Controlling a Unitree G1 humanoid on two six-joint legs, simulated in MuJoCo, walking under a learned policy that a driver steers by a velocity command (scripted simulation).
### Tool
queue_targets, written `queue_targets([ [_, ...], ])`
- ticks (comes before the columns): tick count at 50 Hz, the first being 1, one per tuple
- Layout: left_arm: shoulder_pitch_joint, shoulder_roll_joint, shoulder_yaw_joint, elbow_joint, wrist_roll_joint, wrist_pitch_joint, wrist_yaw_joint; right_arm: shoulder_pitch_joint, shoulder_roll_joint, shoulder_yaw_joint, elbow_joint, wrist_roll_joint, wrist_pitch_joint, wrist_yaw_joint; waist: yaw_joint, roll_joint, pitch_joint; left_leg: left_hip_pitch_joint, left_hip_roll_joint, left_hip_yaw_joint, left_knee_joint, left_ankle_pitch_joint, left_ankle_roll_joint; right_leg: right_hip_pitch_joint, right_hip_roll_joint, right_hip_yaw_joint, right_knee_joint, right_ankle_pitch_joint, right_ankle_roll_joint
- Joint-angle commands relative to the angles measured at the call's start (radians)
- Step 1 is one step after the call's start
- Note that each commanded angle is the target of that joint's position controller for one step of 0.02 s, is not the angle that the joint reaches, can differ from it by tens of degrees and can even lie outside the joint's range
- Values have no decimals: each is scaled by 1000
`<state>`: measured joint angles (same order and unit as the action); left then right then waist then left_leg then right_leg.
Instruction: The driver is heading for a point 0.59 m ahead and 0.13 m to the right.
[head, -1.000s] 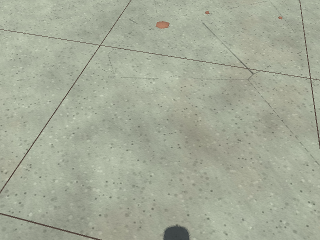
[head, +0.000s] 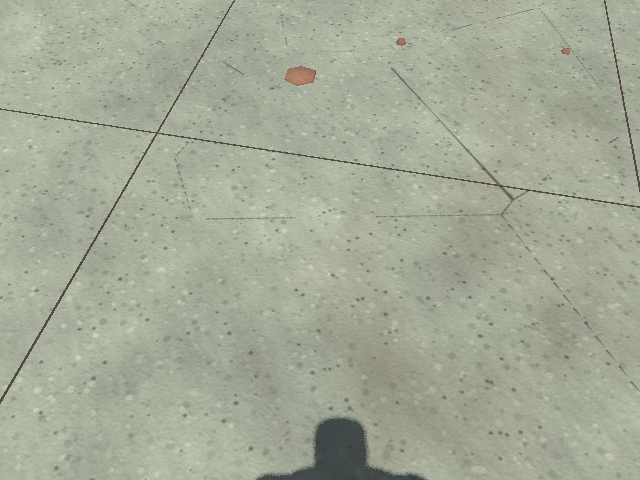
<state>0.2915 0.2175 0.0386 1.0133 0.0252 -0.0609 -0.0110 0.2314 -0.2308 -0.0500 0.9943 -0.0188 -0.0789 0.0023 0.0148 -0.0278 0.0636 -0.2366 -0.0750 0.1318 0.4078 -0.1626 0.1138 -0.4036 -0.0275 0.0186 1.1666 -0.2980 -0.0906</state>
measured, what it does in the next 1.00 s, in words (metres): walks ahead, turning right: right foot, then left foot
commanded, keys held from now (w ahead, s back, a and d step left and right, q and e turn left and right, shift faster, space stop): w+e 0.62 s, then w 0.02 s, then no key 0.36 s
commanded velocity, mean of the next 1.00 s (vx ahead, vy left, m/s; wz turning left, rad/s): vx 0.41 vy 0.00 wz -0.39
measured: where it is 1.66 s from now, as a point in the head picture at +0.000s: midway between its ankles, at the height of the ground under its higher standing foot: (396, 444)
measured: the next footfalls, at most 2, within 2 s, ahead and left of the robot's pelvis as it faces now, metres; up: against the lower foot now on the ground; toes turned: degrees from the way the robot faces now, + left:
right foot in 0.40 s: +0.36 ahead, -0.11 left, +0.00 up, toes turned -17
left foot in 0.88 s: +0.67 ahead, -0.07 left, +0.00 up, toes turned -23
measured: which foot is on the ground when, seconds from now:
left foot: down 0.00-0.42, up 0.44-0.86, down 0.88-1.00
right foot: up 0.00-0.38, down 0.40-0.88, up 0.90-1.00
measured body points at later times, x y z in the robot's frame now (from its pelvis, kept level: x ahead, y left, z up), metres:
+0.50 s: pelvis +0.27 -0.05 -0.01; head +0.31 -0.06 +0.43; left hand +0.45 +0.17 -0.15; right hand +0.22 -0.30 -0.16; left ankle +0.15 +0.08 -0.63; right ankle +0.32 -0.10 -0.74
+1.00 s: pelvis +0.51 -0.09 -0.01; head +0.55 -0.09 +0.44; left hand +0.64 +0.15 -0.16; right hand +0.53 -0.36 -0.13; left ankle +0.64 -0.06 -0.74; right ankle +0.36 -0.13 -0.66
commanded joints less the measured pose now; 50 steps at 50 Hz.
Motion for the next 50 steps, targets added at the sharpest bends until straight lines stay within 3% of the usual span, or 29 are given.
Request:
queue_targets([
  [1,95,30,11,-13,8,28,-13,76,-62,-6,-10,3,-39,-5,25,63,-10,37,303,-259,-293,55,81,-94,-61,39,-18,58,11],
  [4,-30,39,14,-59,3,41,-22,125,-79,-7,-1,1,-43,-9,8,63,28,76,288,-171,-326,86,52,-223,-76,28,-93,172,24],
  [9,-205,18,3,-125,-5,31,-32,188,-66,2,11,5,-41,-18,-31,70,49,151,254,-32,-305,291,0,-257,-51,-49,-341,326,37],
  [13,-317,8,-9,-177,0,29,-35,269,-73,4,39,2,-33,-35,-67,79,56,290,285,29,-251,484,-6,-251,-21,-135,-497,312,12],
  [16,-291,26,0,-184,4,27,-31,266,-98,-1,43,-2,-20,-48,-36,107,20,379,311,76,-120,830,-15,-165,42,-186,-546,192,-37],
  [18,-174,55,17,-155,7,28,-25,239,-127,-10,34,-7,-7,-55,22,142,-47,396,328,99,74,1046,-15,-33,103,-208,-555,86,-88],
  [19,-76,81,32,-127,10,24,-23,227,-141,-15,24,-9,0,-52,61,150,-102,368,334,100,232,1019,-9,81,126,-196,-593,59,-118],
  [20,65,120,54,-88,20,17,-17,196,-149,-19,5,-4,3,-44,136,117,-166,242,321,113,466,842,-23,287,111,-134,-691,85,-160],
  [21,151,222,87,-82,30,20,-2,194,-96,-9,-44,11,-3,-31,153,-32,-262,-65,240,121,817,306,-58,556,-136,203,-718,-7,-254],
  [22,108,277,100,-101,11,33,-4,161,-71,-10,-117,16,-14,-12,92,-167,-308,-419,16,-33,1095,-385,-93,717,-334,728,-855,79,-396],
  [23,82,246,92,-93,-12,40,0,47,-112,-16,-140,2,-26,-7,96,-1,-193,-532,104,-175,1066,-279,-76,645,-296,595,-888,88,-351],
  [24,28,200,82,-98,-16,39,5,29,-106,-13,-155,13,-39,-3,60,28,-101,-518,141,-171,980,-187,-75,517,-271,484,-917,144,-307],
  [25,-19,154,70,-105,-13,34,8,47,-102,-15,-142,11,-40,-5,8,91,-39,-460,171,-167,885,-153,-81,404,-220,396,-937,254,-258],
  [27,-52,123,56,-113,-24,15,16,77,-82,-12,-141,-25,-2,-3,-43,69,-35,-349,193,-167,783,-141,-118,285,-138,274,-948,405,-218],
  [29,-18,148,58,-106,-30,-5,15,60,-70,-11,-160,-33,28,4,-53,45,-42,-336,189,-143,720,-130,-147,249,-101,232,-949,508,-214],
  [31,24,176,64,-104,-28,-10,13,-17,-70,-9,-198,-30,39,9,-35,18,-29,-370,189,-124,632,-59,-166,235,-75,217,-959,524,-197],
  [32,47,174,63,-101,-27,-9,12,-59,-71,-8,-214,-29,41,11,-21,5,-22,-392,188,-115,579,-14,-170,247,-68,209,-965,533,-182],
  [36,121,155,52,-86,-23,1,16,-166,-57,7,-253,-14,36,11,31,-31,-31,-356,137,-76,370,121,-149,311,-30,129,-879,891,-86],
  [39,153,145,43,-77,-14,9,27,-213,-59,17,-266,-3,27,6,63,-57,-54,-298,87,-62,245,176,-118,380,-33,127,-834,927,-52],
  [41,133,149,40,-81,-4,11,36,-166,-84,12,-250,-6,17,0,39,-71,-65,-219,64,-81,174,145,-89,412,-55,153,-771,956,-38],
  [43,75,178,45,-92,-9,2,43,0,-129,-4,-194,-12,0,-13,-47,-68,-106,-63,48,-103,65,162,-50,432,-62,176,-620,1006,-19],
  [44,53,180,44,-99,-22,-6,39,101,-142,-7,-162,-17,-19,-19,-102,-21,-149,94,101,-134,-27,390,-31,380,-21,156,-472,869,-3],
  [45,114,118,29,-128,-38,-13,38,189,-217,-17,-157,-30,-29,-24,-90,139,-281,352,355,-339,96,974,42,210,63,106,-202,339,22],
  [46,294,81,28,-88,-70,4,43,178,-227,-25,-156,-4,-9,-13,-31,287,-439,508,554,-590,110,1261,231,40,201,71,46,-366,47],
  [47,262,147,38,-54,-27,22,47,126,-169,-14,-176,22,7,-4,-24,123,-390,380,503,-583,40,1024,223,23,159,129,99,-301,43],
  [48,183,139,38,-60,-9,32,41,30,-102,6,-188,24,13,-5,-9,72,-253,244,444,-485,-14,781,191,3,124,129,76,-240,52],
  [49,130,119,32,-69,0,42,34,-32,-56,24,-193,16,19,-10,7,54,-166,132,388,-412,-70,624,151,7,89,117,8,-207,63],
  [50,101,106,29,-72,5,57,27,-49,-45,32,-187,12,22,-17,16,85,-118,47,345,-349,-116,536,122,41,65,107,-65,-177,75],
])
